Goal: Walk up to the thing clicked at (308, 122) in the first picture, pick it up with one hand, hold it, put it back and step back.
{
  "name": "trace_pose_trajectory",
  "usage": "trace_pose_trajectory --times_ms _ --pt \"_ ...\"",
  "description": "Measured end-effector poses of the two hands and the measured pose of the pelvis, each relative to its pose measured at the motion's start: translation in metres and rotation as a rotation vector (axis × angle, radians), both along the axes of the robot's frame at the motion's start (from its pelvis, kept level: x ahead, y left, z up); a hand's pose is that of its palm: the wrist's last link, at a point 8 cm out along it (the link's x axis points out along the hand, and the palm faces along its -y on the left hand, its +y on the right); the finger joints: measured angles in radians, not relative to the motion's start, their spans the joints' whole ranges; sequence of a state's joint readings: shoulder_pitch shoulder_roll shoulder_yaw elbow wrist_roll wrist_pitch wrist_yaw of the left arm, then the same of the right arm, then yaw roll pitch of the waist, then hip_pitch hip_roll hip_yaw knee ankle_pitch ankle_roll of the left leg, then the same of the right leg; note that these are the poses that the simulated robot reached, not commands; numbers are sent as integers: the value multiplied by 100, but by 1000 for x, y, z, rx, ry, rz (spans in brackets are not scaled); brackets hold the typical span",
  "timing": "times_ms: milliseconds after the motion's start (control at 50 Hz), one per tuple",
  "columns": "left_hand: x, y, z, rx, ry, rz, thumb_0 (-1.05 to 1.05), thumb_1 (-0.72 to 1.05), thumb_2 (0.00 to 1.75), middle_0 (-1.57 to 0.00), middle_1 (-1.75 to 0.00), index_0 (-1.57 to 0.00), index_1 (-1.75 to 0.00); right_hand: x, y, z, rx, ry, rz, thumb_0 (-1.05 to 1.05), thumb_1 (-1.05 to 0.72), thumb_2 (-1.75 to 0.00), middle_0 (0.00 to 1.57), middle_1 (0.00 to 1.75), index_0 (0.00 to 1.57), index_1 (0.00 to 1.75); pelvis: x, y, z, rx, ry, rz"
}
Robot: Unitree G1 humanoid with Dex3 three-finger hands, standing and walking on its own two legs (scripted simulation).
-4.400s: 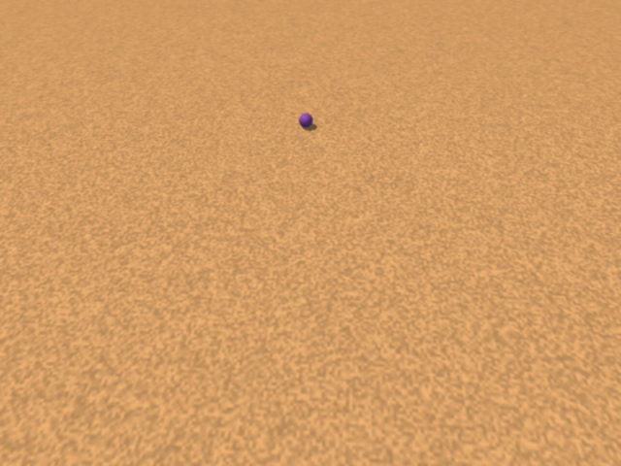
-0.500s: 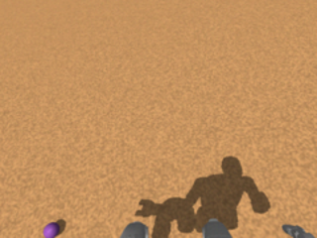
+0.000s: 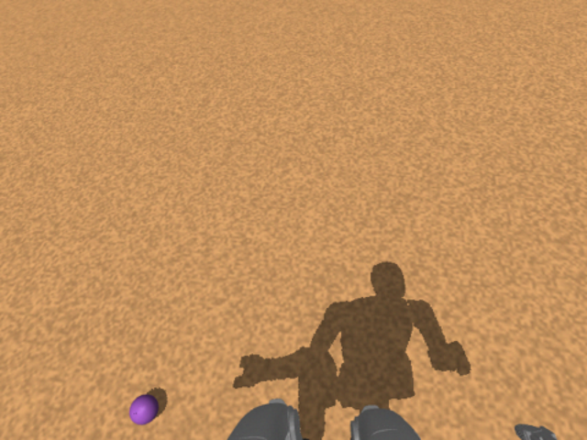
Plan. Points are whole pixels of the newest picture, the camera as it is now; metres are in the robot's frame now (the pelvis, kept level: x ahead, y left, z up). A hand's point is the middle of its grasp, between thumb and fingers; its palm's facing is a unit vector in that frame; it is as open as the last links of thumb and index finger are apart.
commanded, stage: walk up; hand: left
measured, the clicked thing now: (144, 409) +0.31 +0.51 -0.69
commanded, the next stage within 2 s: none
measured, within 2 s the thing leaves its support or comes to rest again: neither
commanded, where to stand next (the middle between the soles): -0.11 +0.38 m, yaw -11 degrees
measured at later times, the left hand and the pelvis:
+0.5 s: hand out of the picture -0.02 +0.53 -0.12, palm faces -0.07 -0.82 -0.56, open 7.4 cm; pelvis -0.11 +0.22 +0.00, yaw -3 degrees
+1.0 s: hand out of the picture -0.13 +0.77 -0.13, palm faces -0.06 -0.84 -0.54, open 7.4 cm; pelvis -0.23 +0.44 +0.00, yaw -5 degrees
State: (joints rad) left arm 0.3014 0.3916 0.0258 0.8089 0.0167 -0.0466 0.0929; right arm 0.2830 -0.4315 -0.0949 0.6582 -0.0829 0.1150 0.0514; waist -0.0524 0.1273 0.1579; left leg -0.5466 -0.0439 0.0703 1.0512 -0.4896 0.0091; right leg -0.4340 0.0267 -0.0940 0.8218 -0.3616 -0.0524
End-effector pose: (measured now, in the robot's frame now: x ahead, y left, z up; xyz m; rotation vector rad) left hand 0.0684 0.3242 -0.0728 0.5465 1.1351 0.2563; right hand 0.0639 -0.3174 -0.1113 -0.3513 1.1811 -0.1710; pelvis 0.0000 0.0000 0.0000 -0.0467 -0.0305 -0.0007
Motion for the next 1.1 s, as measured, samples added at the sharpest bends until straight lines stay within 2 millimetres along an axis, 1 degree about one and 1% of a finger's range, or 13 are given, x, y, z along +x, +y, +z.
trace_pose_trajectory --times_ms 140,260,340,400,460,560,620,740,840,880,920,1020,1100 --pt "-25 64 12 32 -59 10 1 90 90 -22 -30 -21 -30 -6 53 4 14 -34 34 1 -90 -90 20 30 20 30 -31 58 2 28 -10 8" --pt "-43 155 5 78 -68 -29 1 90 90 -22 -30 -21 -30 -16 102 5 -47 -89 36 1 -90 -90 20 30 20 30 -60 130 -16 39 9 -1" --pt "-60 213 -5 110 -36 15 1 90 90 -21 -30 -21 -30 -45 147 5 -62 -95 17 1 -91 -90 20 30 20 30 -81 172 -20 22 -14 -23" --pt "-69 233 -4 94 -18 31 1 91 90 -21 -30 -21 -30 -74 181 9 -41 -66 -14 1 -91 -90 20 30 20 30 -93 189 -10 7 -8 -24" --pt "-81 241 -3 56 -5 19 1 91 90 -21 -30 -20 -30 -97 209 10 -18 -38 -24 1 -90 -90 20 30 20 30 -106 206 -2 6 -4 -33" --pt "-115 248 -6 22 9 -30 1 91 90 -21 -30 -21 -30 -122 241 -7 9 -29 -36 1 -90 -90 20 30 20 30 -130 241 -7 6 -5 -68" --pt "-138 262 -4 8 16 -31 1 90 90 -21 -30 -21 -30 -137 266 -13 15 -9 -40 1 -90 -90 20 30 20 30 -147 266 -5 5 -23 -62" --pt "-170 322 8 29 -19 -12 1 90 90 -22 -30 -21 -30 -168 315 -11 23 -3 -30 1 -90 -90 20 30 20 30 -178 324 -2 36 -21 -51" --pt "-187 402 0 62 -47 -16 1 90 90 -22 -30 -21 -30 -199 357 -9 -23 -5 -46 1 -91 -90 20 30 20 30 -203 383 -16 38 -11 -46" --pt "-193 435 -9 71 -53 3 1 90 90 -22 -30 -21 -30 -218 378 -10 -49 -6 -60 1 -91 -90 20 30 20 30 -214 405 -23 64 -32 -61" --pt "-199 457 -14 73 -34 28 1 90 90 -21 -30 -21 -30 -239 400 -7 -51 2 -86 1 -91 -90 20 30 20 30 -220 423 -21 39 -38 -74" --pt "-207 478 -16 -10 20 17 1 91 90 -21 -30 -20 -30 -281 450 16 -39 26 -153 1 -90 -90 20 30 20 30 -231 447 2 21 -31 -94" --pt "-216 478 -20 -89 86 -8 1 91 90 -21 -30 -20 -30 -302 469 35 -58 29 -184 1 -90 -90 21 30 20 30 -232 461 17 26 -22 -127"
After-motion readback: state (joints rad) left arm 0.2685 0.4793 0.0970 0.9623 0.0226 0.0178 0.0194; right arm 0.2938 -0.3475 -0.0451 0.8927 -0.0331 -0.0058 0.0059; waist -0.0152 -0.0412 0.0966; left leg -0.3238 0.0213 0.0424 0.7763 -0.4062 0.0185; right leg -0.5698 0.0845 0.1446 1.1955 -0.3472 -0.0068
